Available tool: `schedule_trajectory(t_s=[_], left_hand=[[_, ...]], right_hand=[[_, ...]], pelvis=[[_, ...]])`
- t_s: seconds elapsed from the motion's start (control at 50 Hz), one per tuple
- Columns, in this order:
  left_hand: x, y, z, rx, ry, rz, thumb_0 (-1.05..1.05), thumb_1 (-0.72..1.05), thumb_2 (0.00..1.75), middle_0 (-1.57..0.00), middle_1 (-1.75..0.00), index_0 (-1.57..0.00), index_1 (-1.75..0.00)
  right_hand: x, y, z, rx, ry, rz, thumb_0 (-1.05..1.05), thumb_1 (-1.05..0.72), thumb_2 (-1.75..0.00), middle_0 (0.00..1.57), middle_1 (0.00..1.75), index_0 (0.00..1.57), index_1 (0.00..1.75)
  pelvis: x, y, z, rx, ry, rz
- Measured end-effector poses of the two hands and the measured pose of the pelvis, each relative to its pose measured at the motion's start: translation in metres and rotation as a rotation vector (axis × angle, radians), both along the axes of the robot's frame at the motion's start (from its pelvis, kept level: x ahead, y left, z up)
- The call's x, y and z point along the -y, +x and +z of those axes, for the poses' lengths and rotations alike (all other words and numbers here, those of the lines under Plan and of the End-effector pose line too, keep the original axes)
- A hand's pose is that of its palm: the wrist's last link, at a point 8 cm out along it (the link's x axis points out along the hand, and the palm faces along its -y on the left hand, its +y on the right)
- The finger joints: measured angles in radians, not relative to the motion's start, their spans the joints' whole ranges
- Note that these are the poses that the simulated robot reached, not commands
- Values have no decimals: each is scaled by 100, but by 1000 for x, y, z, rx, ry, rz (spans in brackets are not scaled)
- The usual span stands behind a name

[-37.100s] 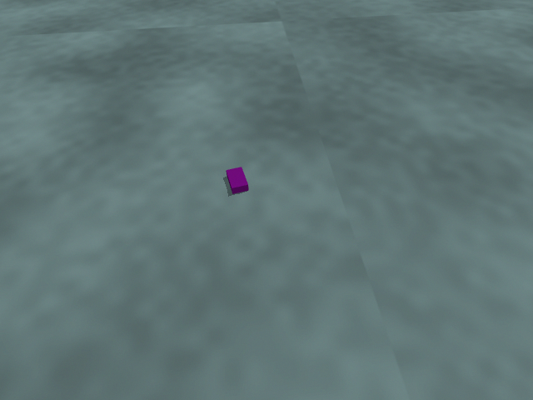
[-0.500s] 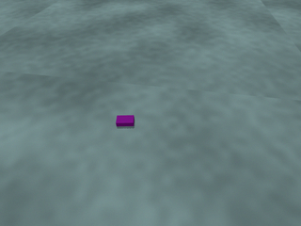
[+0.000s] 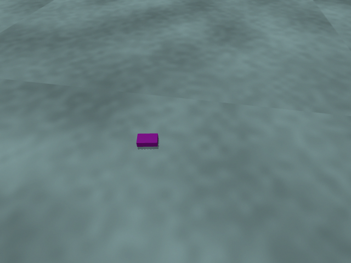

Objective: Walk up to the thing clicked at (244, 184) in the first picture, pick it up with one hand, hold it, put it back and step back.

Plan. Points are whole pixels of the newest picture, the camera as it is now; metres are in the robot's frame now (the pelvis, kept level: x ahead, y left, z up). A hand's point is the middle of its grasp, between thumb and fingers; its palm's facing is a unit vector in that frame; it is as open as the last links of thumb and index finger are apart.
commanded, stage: step back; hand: left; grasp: from above
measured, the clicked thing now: (147, 140) +1.06 +0.26 -0.75
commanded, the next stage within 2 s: stand in 0.16 s
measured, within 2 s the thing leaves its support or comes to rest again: neither
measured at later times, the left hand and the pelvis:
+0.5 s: hand out of the picture +0.09 +0.24 -0.14, palm faces -0.02 -0.94 -0.33, open 7.4 cm; pelvis -0.01 +0.00 +0.01, yaw +0 degrees
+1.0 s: hand out of the picture +0.05 +0.24 -0.14, palm faces -0.01 -0.94 -0.35, open 7.4 cm; pelvis -0.02 -0.01 +0.02, yaw +0 degrees
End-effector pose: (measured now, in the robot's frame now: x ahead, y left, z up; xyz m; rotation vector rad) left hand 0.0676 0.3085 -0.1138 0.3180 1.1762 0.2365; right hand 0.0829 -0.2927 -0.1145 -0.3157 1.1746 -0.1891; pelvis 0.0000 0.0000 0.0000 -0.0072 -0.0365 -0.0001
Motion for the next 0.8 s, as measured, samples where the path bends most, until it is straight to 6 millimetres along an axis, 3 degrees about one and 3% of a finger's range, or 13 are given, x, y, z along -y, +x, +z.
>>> schedule_trajectory(t_s=[0.16,0.28,0.5,0.8], left_hand=[[-1,36,8,58,14,-27,1,90,90,-20,-30,-21,-30],[6,42,12,48,-5,-30,1,90,90,-20,-30,-21,-30],[21,16,10,-16,-33,-31,1,90,90,-20,-30,-21,-30],[20,-26,10,-85,-21,4,1,90,90,-20,-30,-21,-30]], right_hand=[[-6,29,2,55,12,-1,1,-90,-90,20,30,20,30],[-6,30,8,58,14,2,1,-90,-90,20,30,20,30],[5,3,11,2,12,-17,1,-90,-90,20,30,20,30],[13,-33,5,-69,19,-24,1,-90,-90,20,30,20,30]], pelvis=[[-4,6,1,3,8,-8],[-3,5,8,10,12,-7],[3,-6,15,14,9,-2],[10,-17,16,9,8,2]])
